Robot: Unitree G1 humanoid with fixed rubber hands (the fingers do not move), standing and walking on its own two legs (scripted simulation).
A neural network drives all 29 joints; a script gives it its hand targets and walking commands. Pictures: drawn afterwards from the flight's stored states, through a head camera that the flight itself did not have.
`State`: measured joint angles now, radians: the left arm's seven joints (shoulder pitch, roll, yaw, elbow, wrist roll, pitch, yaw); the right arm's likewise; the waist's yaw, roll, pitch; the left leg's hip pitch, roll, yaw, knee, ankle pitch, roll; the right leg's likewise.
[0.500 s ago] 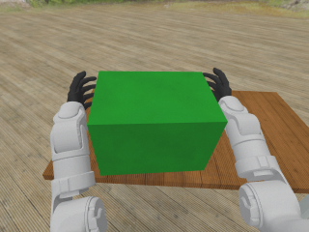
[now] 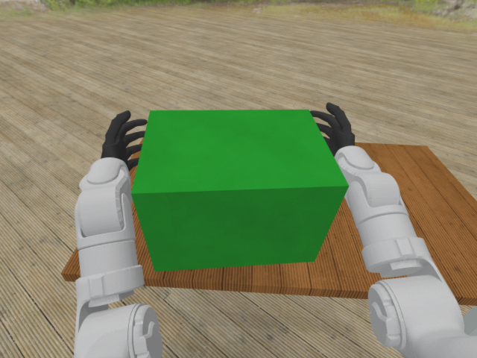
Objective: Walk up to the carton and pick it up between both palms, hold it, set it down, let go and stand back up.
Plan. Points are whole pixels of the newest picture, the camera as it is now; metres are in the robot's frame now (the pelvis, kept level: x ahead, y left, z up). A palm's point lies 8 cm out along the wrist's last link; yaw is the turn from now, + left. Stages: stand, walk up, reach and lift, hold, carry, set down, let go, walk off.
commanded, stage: hold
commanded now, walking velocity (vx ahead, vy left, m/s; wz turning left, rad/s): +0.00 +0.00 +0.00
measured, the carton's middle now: (234, 187) +0.34 +0.00 +0.17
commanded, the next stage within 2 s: none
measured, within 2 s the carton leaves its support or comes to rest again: neither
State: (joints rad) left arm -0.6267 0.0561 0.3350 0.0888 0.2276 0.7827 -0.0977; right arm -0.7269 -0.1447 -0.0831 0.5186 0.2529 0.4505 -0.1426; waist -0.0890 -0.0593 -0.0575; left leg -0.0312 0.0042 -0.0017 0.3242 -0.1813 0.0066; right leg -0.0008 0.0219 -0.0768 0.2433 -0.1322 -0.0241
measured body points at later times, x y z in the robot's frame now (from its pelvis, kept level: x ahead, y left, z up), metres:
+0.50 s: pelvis -0.01 +0.00 +0.00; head -0.07 +0.03 +0.44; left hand +0.36 +0.18 +0.22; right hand +0.36 -0.18 +0.22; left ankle +0.01 +0.11 -0.75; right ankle +0.01 -0.10 -0.75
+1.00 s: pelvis -0.01 +0.00 +0.00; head -0.08 +0.03 +0.44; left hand +0.36 +0.18 +0.23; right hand +0.37 -0.18 +0.23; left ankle +0.01 +0.11 -0.75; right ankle +0.01 -0.10 -0.75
